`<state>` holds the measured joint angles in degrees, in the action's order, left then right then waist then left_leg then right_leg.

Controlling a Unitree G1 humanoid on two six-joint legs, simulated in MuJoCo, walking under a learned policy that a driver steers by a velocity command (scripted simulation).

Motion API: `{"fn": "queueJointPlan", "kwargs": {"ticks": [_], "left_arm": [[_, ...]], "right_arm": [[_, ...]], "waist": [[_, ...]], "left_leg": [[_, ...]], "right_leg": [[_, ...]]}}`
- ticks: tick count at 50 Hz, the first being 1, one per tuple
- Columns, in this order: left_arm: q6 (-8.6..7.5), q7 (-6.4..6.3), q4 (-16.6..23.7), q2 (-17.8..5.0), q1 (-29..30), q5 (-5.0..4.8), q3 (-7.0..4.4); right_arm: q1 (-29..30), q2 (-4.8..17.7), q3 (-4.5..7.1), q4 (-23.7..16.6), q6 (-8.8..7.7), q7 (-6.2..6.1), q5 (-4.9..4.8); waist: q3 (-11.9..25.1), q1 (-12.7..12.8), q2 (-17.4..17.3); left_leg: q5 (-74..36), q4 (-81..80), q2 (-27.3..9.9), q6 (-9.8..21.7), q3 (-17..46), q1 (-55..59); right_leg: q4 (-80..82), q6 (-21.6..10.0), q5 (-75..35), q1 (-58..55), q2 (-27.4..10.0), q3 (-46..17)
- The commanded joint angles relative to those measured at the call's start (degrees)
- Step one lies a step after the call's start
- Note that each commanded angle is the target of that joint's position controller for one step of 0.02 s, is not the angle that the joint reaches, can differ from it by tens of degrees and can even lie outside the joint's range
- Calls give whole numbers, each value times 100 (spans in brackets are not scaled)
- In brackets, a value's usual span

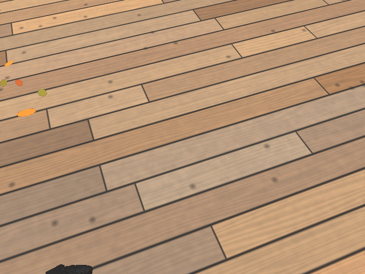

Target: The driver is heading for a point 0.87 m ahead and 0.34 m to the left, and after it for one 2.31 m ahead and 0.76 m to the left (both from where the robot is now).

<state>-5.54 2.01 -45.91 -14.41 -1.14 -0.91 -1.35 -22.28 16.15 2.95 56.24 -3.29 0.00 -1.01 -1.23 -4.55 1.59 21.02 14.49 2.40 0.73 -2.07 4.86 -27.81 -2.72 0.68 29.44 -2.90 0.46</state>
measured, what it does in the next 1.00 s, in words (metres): walks ahead, turning left: right foot, then left foot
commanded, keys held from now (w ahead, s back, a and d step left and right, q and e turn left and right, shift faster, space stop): w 0.12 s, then w+q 0.88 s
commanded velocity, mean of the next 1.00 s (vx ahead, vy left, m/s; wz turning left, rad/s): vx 0.50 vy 0.00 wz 0.39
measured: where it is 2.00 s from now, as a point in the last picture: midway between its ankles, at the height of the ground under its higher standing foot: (107, 178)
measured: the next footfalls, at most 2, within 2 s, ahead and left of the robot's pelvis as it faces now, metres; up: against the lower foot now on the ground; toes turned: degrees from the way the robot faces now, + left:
right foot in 0.02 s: +0.19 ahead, -0.12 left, +0.00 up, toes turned -2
left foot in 0.56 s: +0.47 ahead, +0.14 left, +0.00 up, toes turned +15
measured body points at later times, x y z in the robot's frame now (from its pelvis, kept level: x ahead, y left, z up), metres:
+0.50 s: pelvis +0.28 +0.00 +0.00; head +0.30 +0.01 +0.45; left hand +0.25 +0.27 -0.14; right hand +0.49 -0.21 -0.10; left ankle +0.43 +0.14 -0.70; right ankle +0.15 -0.12 -0.73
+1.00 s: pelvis +0.56 +0.07 +0.01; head +0.59 +0.10 +0.46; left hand +0.67 +0.39 -0.07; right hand +0.72 -0.18 -0.10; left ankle +0.43 +0.13 -0.73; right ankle +0.78 +0.02 -0.71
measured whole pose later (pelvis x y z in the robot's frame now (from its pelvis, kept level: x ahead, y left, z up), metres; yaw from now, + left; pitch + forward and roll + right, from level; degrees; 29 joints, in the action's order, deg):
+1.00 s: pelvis +0.56 +0.07 +0.01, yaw +27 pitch +2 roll +0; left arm -6.5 1.0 -41.5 -16.0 -0.7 -0.2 -2.5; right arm -20.4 16.4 4.6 44.4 -2.2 -0.9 -1.4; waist -1.1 -4.9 2.3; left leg 20.3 23.2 6.4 4.0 10.7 -4.5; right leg -27.9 2.1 -1.1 31.5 -1.0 -4.8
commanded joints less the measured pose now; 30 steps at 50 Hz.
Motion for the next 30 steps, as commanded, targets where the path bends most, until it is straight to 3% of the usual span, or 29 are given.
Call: {"fn": "queueJointPlan", "kwargs": {"ticks": [1,2,3,4,5,6,8,10,12,15,18,23,26,27,28,29,30], "left_arm": [[-72,-50,-149,-1244,-1691,30,-461],[-27,-81,-295,-1841,-2443,127,-618],[5,-65,-347,-1451,-2564,57,-509],[-2,-66,-279,-1135,-2134,32,-386],[-2,-78,-147,-965,-1643,53,-333],[-13,-59,-103,-796,-1282,86,-281],[-70,-42,-87,-591,-969,155,-231],[-140,-48,-191,-680,-1031,163,-267],[-167,-106,-306,-784,-1176,200,-307],[-150,-191,-371,-833,-1228,191,-312],[-124,-258,-446,-920,-1396,149,-323],[99,-303,-643,-1033,-1796,49,-389],[253,-375,-529,-1242,-1598,35,-460],[313,-408,-480,-1280,-1526,48,-470],[340,-437,-411,-1244,-1475,41,-442],[260,-424,-247,-950,-1662,196,-322],[31,-296,-4,-288,-2007,187,-115]], "right_arm": [[174,773,104,-344,38,-48,68],[-453,150,-98,-466,-66,14,112],[-406,176,-115,-367,-199,34,56],[84,769,42,-508,-307,70,-120],[476,821,52,-618,-355,66,-185],[680,760,64,-641,-348,38,-112],[455,555,87,-526,-183,12,-55],[382,347,64,-499,-40,-3,-64],[666,354,86,-629,10,-23,-54],[1058,313,96,-784,-34,25,-12],[1658,167,27,-1004,-63,121,13],[2297,165,0,-1473,-63,303,-8],[1935,405,125,-1588,-32,392,-21],[1326,597,243,-1476,-15,387,-32],[408,929,436,-1259,-3,322,-51],[-332,1498,608,-1135,63,174,-59],[-53,1716,600,-1311,22,183,-70]], "waist": [[1141,1157,-398],[2067,1047,803],[2377,1115,1203],[1537,1086,841],[931,930,525],[468,768,209],[256,451,359],[136,361,296],[-30,394,191],[-114,476,163],[-271,707,85],[-434,867,17],[-14,510,289],[350,164,332],[832,-308,164],[1444,-424,-832],[2103,141,-1804]], "left_leg": [[-4131,2357,-1171,590,268,-796],[-2032,4642,-321,145,-82,-3165],[1144,5665,106,99,619,-4189],[979,6106,-264,229,898,-4739],[455,5958,-590,294,714,-4769],[11,5560,-813,264,598,-4599],[-480,5116,-1066,193,663,-3932],[-736,4944,-1077,98,694,-3871],[-1218,4511,-1039,21,854,-4240],[-2223,3467,-914,-13,814,-4337],[-2801,2604,-841,13,431,-4162],[-2122,2040,-738,250,175,-4679],[-1256,2057,-294,537,-314,-3833],[-1132,2014,-46,679,-451,-3024],[-1425,1663,121,908,-317,-1608],[-1579,1623,-1001,1328,1444,125],[-559,620,-2206,2529,4812,1784]], "right_leg": [[-78,-501,171,-2584,-115,-141],[8,-1383,891,-4998,-1594,-2559],[915,-1649,1522,-5394,-2009,-4203],[1065,-1350,1820,-4741,-1833,-3553],[1191,-1168,1515,-3907,-1618,-2756],[1423,-1082,1050,-3103,-1378,-2178],[1805,-931,601,-2268,-1094,-1435],[2044,-983,164,-1963,-1054,-937],[2164,-984,-139,-2001,-1046,-556],[2238,-813,-362,-2146,-905,45],[2336,-705,-355,-2285,-903,452],[1786,-608,-1173,-3570,-1312,700],[707,-412,-3652,-3821,-1354,949],[-179,-312,-4299,-3678,-1257,1056],[-1463,-109,-3944,-3023,-1005,1180],[-3345,142,-1350,-1460,-623,1219],[-5202,443,3192,858,718,251]]}}
Keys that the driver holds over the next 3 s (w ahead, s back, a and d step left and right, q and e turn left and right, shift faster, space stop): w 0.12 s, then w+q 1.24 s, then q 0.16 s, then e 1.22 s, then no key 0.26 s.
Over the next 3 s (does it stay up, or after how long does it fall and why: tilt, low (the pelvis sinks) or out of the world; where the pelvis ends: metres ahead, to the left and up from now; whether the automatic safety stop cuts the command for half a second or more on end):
stays up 0.91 0.27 0.00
